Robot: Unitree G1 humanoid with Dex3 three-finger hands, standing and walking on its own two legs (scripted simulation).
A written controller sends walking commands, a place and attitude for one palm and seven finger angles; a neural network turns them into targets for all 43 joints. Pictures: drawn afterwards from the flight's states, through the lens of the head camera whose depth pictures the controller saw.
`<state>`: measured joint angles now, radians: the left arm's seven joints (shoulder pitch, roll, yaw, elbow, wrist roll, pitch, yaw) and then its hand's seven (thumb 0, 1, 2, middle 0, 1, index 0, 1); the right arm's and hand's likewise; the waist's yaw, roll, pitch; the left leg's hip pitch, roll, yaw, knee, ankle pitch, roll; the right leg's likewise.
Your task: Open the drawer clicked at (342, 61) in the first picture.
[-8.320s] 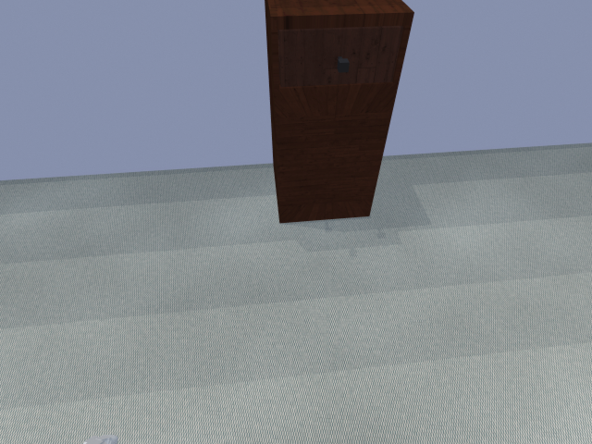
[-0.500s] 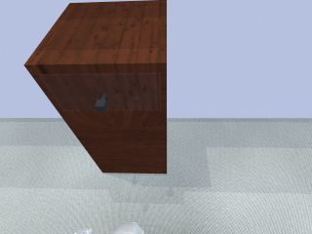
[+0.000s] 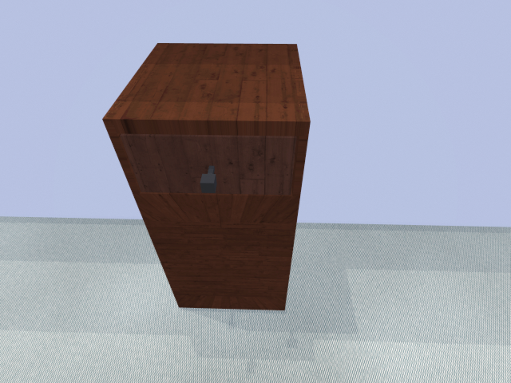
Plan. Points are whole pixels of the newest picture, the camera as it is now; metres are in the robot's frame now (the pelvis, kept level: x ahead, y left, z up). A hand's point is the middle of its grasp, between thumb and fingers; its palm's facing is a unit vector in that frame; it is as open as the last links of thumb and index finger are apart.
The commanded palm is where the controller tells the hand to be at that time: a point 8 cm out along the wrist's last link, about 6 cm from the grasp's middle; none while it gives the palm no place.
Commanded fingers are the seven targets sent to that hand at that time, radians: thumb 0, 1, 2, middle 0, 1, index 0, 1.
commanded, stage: come to a stop and stand still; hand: left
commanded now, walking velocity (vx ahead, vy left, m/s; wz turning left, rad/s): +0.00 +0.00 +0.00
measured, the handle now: (209, 178) +0.55 +0.15 +0.00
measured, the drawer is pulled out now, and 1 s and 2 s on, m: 0.00 0.00 0.00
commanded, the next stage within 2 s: look again from close up in 0.22 s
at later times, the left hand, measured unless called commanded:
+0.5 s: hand out of the picture +0.01 +0.15 -0.16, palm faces +0.05 -0.98 -0.18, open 7.4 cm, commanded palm none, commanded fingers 0.00 0.90 0.90 -0.20 -0.30 -0.20 -0.30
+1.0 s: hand out of the picture +0.06 +0.15 -0.14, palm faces -0.03 -0.95 -0.32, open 7.3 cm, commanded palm +0.14 +0.18 -0.05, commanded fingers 0.00 0.78 0.85 -0.21 -0.38 -0.21 -0.38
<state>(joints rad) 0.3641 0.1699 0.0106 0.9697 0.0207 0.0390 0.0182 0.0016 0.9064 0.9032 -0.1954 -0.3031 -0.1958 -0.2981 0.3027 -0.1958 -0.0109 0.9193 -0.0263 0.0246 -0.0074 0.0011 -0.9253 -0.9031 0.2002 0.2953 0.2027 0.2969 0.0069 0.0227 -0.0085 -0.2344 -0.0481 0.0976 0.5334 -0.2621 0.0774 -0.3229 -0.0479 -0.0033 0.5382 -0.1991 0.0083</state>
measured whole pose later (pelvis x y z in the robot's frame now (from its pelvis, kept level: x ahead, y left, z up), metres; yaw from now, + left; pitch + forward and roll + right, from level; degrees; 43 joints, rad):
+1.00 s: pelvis +0.04 -0.04 +0.01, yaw +0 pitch -2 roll +1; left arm 0.47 0.19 -0.06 0.63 0.09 0.09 0.11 0.04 0.95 0.90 -0.20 -0.31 -0.20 -0.30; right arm 0.37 -0.16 0.03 0.99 0.03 -0.10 -0.07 0.01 -0.91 -0.90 0.20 0.30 0.20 0.30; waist 0.02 0.00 0.02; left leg -0.15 -0.01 0.08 0.46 -0.27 0.02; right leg -0.26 0.01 0.01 0.50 -0.20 -0.03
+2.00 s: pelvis +0.07 -0.03 -0.01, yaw +2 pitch +5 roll +1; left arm 0.22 0.40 -0.04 -0.09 0.99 0.03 0.28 0.00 -0.16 0.45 -0.29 -0.99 -0.29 -0.98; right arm 0.15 -0.28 -0.05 0.63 -0.03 0.12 0.00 0.02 -0.90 -0.90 0.20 0.30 0.20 0.30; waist 0.08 0.06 -0.04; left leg -0.32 -0.03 0.05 0.61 -0.38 0.03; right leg -0.42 0.01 0.02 0.65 -0.32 -0.02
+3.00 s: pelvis +0.06 -0.03 +0.01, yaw +4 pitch +2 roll +0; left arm -0.12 0.51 -0.05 0.06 0.90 -0.02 0.02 -0.01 -0.49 0.31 -0.32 -1.20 -0.32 -1.20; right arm 0.13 -0.26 -0.01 0.62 0.01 0.15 0.00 0.01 -0.90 -0.90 0.20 0.30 0.20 0.30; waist 0.09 0.08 -0.01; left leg -0.20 -0.04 0.01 0.44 -0.27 0.03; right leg -0.28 0.00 -0.01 0.47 -0.22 -0.01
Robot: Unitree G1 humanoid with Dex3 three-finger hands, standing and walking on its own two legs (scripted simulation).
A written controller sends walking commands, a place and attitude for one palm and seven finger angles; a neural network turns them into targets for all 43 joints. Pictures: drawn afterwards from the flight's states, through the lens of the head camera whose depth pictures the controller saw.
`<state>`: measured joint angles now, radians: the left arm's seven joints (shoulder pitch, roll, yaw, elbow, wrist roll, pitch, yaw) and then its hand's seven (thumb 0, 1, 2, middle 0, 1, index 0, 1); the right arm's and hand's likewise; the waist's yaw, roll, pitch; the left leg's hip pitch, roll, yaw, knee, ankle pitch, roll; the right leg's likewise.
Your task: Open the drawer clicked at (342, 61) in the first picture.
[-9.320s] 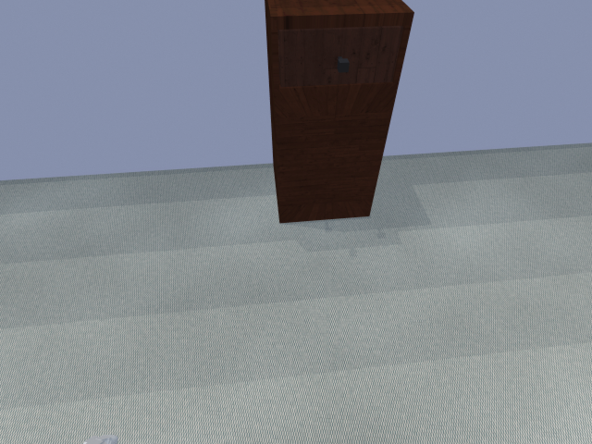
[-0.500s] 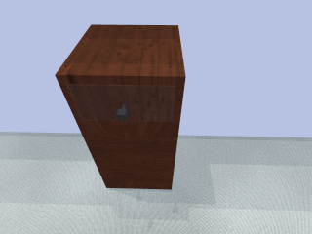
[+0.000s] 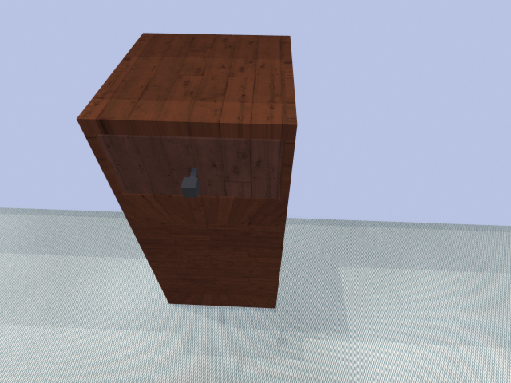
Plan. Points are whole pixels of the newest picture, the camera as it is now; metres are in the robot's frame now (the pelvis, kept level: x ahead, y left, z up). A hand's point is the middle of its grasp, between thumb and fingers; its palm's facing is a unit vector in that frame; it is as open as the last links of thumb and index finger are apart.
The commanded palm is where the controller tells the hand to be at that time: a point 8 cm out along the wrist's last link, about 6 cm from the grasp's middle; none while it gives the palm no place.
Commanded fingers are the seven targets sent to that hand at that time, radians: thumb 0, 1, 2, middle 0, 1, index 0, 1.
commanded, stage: raise the hand with hooked fingers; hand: left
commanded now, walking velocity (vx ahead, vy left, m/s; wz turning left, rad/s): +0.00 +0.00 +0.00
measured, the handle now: (192, 181) +0.51 +0.19 -0.01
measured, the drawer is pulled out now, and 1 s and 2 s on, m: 0.00 0.00 0.00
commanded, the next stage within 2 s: move the hooked fingers above the handle in 1.82 s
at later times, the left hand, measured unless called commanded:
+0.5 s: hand (120, 352) +0.17 +0.23 -0.05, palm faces +0.05 -0.07 -1.00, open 9.5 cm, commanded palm +0.17 +0.23 +0.02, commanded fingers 0.00 0.20 0.60 -0.25 -0.75 -0.25 -0.75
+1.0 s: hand (112, 265) +0.27 +0.25 +0.04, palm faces +0.10 -0.09 -0.99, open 12.5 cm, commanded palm +0.25 +0.25 +0.10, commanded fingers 0.00 -0.38 0.35 -0.29 -1.12 -0.29 -1.12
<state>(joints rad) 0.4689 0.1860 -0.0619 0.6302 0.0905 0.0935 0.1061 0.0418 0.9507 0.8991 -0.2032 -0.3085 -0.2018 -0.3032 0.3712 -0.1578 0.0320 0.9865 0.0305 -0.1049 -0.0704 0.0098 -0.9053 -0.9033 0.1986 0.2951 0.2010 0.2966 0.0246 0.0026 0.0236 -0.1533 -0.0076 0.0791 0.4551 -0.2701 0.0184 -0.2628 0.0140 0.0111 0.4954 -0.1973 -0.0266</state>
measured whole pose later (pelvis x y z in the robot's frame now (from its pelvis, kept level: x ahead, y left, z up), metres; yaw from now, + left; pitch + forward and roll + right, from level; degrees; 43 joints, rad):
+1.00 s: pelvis +0.03 +0.01 -0.01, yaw +2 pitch +5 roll +1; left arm 0.22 0.40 -0.04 -0.09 0.99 0.03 0.28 0.00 -0.16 0.45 -0.29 -0.99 -0.29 -0.98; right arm 0.15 -0.28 -0.05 0.63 -0.03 0.12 0.00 0.02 -0.90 -0.90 0.20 0.30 0.20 0.30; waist 0.08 0.06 -0.04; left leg -0.32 -0.03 0.05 0.61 -0.38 0.03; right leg -0.42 0.01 0.02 0.65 -0.32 -0.02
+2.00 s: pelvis +0.02 +0.01 +0.00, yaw +4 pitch +2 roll +0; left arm -0.12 0.51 -0.05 0.06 0.90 -0.02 0.02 -0.01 -0.49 0.31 -0.32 -1.20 -0.32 -1.20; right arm 0.13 -0.26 -0.01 0.62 0.01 0.15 0.00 0.01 -0.90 -0.90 0.20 0.30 0.20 0.30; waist 0.09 0.08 -0.01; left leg -0.20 -0.04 0.01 0.44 -0.27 0.03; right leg -0.28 0.00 -0.01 0.47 -0.22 -0.01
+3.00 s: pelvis +0.03 +0.01 -0.01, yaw +3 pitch +7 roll +1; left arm -0.52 0.41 -0.17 0.55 1.00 -0.05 0.13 -0.01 -0.49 0.31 -0.32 -1.20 -0.32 -1.20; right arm 0.21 -0.25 -0.04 0.66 0.02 0.14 -0.02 0.01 -0.90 -0.90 0.20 0.30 0.20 0.30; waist 0.03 0.05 -0.06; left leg -0.34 -0.04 0.03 0.53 -0.31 0.03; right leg -0.43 0.00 0.00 0.56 -0.26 -0.02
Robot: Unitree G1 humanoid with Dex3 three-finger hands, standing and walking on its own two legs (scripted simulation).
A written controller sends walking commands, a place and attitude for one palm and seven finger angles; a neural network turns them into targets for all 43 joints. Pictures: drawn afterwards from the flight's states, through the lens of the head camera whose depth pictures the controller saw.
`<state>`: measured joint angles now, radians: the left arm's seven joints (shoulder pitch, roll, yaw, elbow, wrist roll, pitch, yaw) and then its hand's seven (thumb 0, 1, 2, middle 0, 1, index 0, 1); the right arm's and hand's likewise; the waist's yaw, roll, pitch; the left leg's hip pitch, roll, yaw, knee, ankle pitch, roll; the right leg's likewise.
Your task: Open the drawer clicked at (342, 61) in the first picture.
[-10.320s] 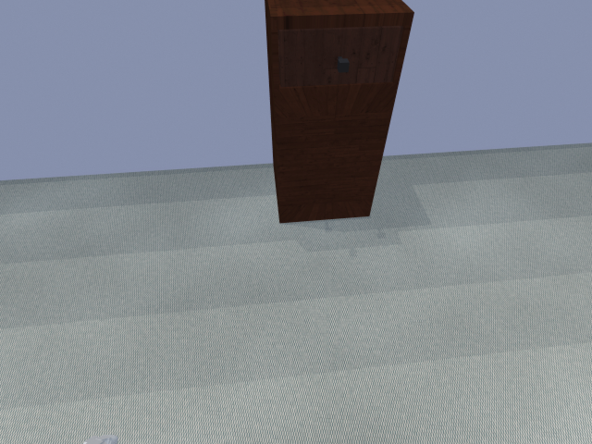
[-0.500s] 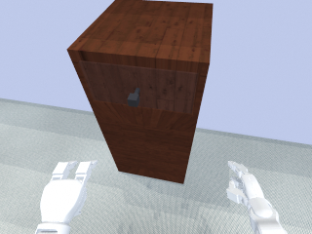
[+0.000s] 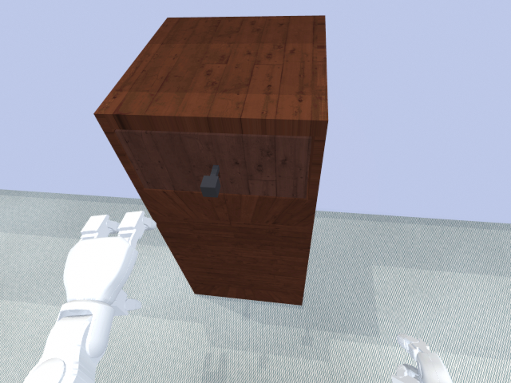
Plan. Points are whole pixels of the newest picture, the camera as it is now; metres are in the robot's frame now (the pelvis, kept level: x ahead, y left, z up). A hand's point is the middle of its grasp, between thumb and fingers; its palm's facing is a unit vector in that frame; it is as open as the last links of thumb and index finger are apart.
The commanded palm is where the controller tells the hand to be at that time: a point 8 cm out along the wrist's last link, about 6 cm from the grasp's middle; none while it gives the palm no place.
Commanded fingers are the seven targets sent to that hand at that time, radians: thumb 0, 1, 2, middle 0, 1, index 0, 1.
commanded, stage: raise the hand with hooked fingers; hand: left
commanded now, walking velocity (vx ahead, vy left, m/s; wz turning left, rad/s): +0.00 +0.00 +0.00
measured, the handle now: (212, 180) +0.48 +0.16 +0.01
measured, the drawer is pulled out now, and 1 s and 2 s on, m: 0.00 0.00 0.00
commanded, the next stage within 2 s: move the hooked fingers above the handle in 0.82 s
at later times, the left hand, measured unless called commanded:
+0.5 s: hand (99, 216) +0.30 +0.26 +0.13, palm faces +0.05 -0.05 -1.00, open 13.8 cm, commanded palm +0.27 +0.26 +0.17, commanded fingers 0.00 -0.50 0.30 -0.30 -1.20 -0.30 -1.20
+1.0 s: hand (109, 226) +0.29 +0.25 +0.12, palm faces +0.04 -0.06 -1.00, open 13.9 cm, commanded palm +0.27 +0.25 +0.17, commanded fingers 0.00 -0.50 0.30 -0.30 -1.20 -0.30 -1.20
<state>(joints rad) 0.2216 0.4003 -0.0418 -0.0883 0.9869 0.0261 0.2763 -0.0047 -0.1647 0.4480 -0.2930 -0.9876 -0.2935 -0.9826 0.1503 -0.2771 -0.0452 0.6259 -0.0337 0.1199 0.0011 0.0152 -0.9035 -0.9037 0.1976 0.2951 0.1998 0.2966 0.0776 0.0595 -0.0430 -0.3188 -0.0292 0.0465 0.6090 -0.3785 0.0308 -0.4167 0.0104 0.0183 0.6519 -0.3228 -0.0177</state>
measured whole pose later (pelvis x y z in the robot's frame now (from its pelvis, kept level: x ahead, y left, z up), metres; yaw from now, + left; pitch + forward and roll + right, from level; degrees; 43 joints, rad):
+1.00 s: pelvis -0.01 +0.00 +0.02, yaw +2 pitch +2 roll +0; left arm -0.12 0.51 -0.05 0.06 0.90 -0.02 0.02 -0.01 -0.49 0.31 -0.32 -1.20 -0.32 -1.20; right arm 0.13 -0.26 -0.01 0.62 0.01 0.15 0.00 0.01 -0.90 -0.90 0.20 0.30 0.20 0.30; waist 0.09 0.08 -0.01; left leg -0.20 -0.04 0.01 0.44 -0.27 0.03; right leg -0.28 0.00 -0.01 0.47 -0.22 -0.01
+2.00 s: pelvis -0.01 +0.00 +0.01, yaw +1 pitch +7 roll +1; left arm -0.52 0.41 -0.17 0.55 1.00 -0.05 0.13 -0.01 -0.49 0.31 -0.32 -1.20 -0.32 -1.20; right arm 0.21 -0.25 -0.04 0.66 0.02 0.14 -0.02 0.01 -0.90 -0.90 0.20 0.30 0.20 0.30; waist 0.03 0.05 -0.06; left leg -0.34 -0.04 0.03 0.53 -0.31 0.03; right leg -0.43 0.00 0.00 0.56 -0.26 -0.02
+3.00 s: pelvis -0.01 -0.01 +0.00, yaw +1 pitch +11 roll +1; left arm -0.75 0.39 -0.16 0.88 1.04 -0.07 0.24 -0.01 -0.49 0.31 -0.32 -1.21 -0.32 -1.20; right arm 0.28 -0.26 -0.06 0.69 0.01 0.13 -0.02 0.01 -0.90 -0.90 0.20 0.30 0.20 0.30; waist -0.04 0.04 -0.09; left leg -0.46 -0.03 0.02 0.59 -0.33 0.03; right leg -0.53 0.01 -0.01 0.60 -0.27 -0.02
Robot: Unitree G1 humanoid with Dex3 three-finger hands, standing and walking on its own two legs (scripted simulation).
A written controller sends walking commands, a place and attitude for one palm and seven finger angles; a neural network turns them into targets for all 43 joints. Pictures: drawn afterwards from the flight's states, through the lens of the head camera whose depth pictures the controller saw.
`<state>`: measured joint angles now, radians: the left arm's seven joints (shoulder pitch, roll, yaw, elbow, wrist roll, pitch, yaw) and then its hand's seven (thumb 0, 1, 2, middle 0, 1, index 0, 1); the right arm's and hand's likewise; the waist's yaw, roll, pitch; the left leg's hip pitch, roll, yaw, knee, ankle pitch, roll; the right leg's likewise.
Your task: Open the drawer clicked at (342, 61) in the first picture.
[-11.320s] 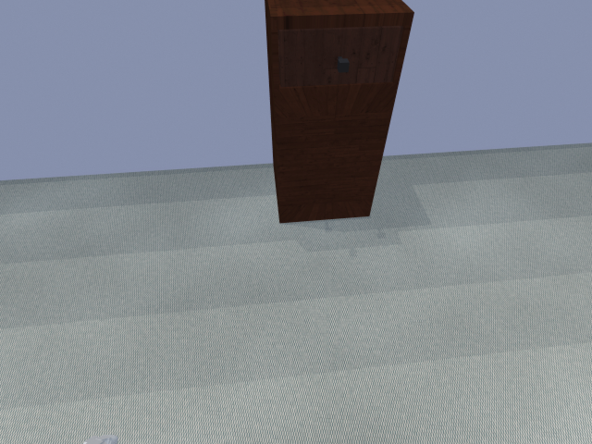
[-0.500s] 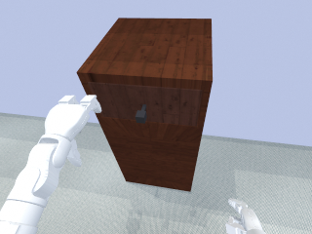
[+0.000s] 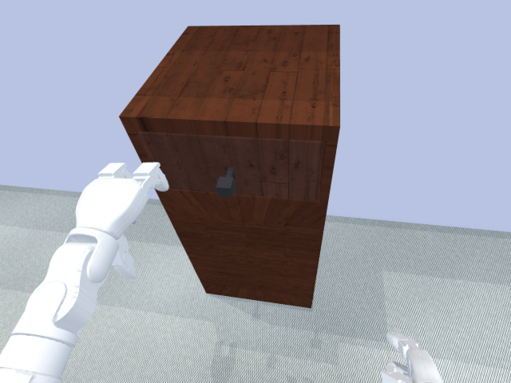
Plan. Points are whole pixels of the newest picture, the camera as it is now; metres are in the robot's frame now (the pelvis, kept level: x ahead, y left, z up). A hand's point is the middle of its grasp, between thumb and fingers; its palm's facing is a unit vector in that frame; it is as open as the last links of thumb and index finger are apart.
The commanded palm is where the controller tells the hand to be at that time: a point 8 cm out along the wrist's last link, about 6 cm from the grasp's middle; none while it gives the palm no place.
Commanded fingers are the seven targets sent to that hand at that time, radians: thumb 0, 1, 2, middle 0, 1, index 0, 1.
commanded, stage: move the hooked fingers above the handle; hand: left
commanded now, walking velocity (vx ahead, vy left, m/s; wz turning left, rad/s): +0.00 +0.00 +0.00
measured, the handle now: (227, 181) +0.50 +0.14 -0.01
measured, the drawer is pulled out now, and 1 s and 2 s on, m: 0.00 0.00 0.00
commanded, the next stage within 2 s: none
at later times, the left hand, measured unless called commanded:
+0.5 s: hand (161, 205) +0.36 +0.21 +0.08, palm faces +0.01 -0.06 -1.00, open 13.9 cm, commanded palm +0.34 +0.22 +0.14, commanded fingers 0.00 -0.50 0.30 -0.30 -1.20 -0.30 -1.20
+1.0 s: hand (187, 189) +0.41 +0.19 +0.07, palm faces -0.01 -0.04 -1.00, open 13.9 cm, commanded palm +0.40 +0.19 +0.12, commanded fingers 0.00 -0.50 0.30 -0.30 -1.20 -0.30 -1.20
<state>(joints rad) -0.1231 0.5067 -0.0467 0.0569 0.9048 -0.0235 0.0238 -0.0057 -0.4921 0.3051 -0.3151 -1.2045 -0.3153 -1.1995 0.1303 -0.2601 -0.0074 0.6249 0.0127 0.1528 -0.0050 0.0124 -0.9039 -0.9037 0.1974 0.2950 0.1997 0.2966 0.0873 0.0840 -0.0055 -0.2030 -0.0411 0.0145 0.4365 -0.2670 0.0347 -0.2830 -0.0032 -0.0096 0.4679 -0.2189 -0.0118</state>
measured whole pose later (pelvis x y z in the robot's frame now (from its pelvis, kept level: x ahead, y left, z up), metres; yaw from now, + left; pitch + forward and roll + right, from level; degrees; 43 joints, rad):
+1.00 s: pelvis +0.01 +0.00 -0.01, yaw -1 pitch +7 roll +1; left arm -0.52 0.41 -0.17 0.55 1.00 -0.05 0.13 -0.01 -0.49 0.31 -0.32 -1.20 -0.32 -1.20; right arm 0.21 -0.25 -0.04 0.66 0.02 0.14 -0.02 0.01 -0.90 -0.90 0.20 0.30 0.20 0.30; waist 0.03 0.05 -0.06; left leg -0.34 -0.04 0.03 0.53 -0.31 0.03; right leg -0.43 0.00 0.00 0.56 -0.26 -0.02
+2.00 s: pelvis +0.00 -0.01 -0.01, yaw +0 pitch +11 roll +1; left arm -0.75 0.39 -0.16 0.88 1.04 -0.07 0.24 -0.01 -0.49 0.31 -0.32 -1.21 -0.32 -1.20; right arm 0.28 -0.26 -0.06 0.69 0.01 0.13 -0.02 0.01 -0.90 -0.90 0.20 0.30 0.20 0.30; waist -0.04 0.04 -0.09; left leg -0.46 -0.03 0.02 0.59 -0.33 0.03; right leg -0.53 0.01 -0.01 0.60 -0.27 -0.02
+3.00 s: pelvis -0.01 -0.01 -0.03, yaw -1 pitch +17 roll +0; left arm -0.78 0.39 -0.09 1.02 1.11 -0.10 0.42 0.00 -0.49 0.31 -0.36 -1.25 -0.32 -1.21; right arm 0.34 -0.26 -0.06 0.71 -0.02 0.10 -0.02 0.01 -0.90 -0.90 0.20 0.30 0.20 0.30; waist -0.10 0.04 -0.12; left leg -0.68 -0.02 0.03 0.76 -0.38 0.03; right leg -0.75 0.02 0.00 0.75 -0.30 -0.03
